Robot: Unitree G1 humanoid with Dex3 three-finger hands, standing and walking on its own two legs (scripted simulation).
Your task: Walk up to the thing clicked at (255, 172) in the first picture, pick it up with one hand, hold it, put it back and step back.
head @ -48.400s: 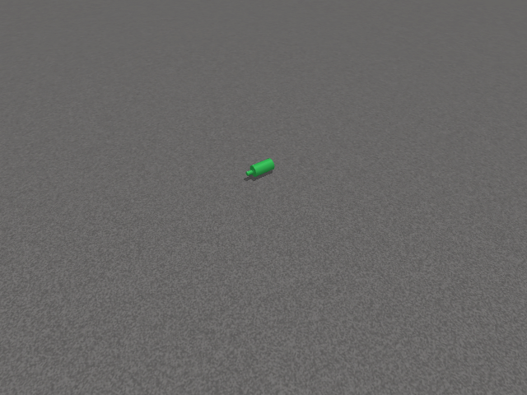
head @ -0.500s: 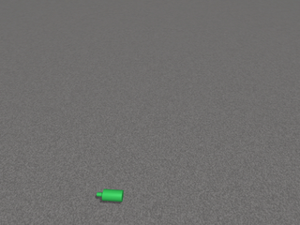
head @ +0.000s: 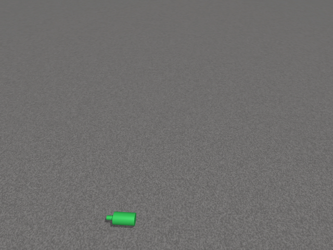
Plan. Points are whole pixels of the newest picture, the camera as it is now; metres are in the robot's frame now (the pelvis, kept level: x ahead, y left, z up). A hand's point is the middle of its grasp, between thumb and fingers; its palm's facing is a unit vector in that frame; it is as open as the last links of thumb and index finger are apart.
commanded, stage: stand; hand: left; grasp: from above
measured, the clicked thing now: (121, 218) +0.46 +0.27 -0.75
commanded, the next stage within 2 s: step back in 0.38 s
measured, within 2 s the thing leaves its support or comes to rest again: neither
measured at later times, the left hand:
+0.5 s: hand out of the picture +0.06 +0.26 -0.16, palm faces +0.01 -0.93 -0.36, open 7.4 cm
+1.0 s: hand out of the picture +0.04 +0.30 -0.18, palm faces -0.10 -0.93 -0.36, open 7.4 cm
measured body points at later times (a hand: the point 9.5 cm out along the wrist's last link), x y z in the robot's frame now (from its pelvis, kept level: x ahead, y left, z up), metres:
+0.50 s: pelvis -0.02 +0.00 -0.01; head +0.02 -0.01 +0.44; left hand +0.06 +0.31 -0.14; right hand +0.06 -0.31 -0.14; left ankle +0.00 +0.13 -0.75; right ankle +0.00 -0.13 -0.75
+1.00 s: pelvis -0.09 +0.05 -0.02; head -0.01 +0.06 +0.42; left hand +0.05 +0.34 -0.15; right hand -0.02 -0.27 -0.14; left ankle -0.06 +0.13 -0.75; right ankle -0.12 -0.09 -0.71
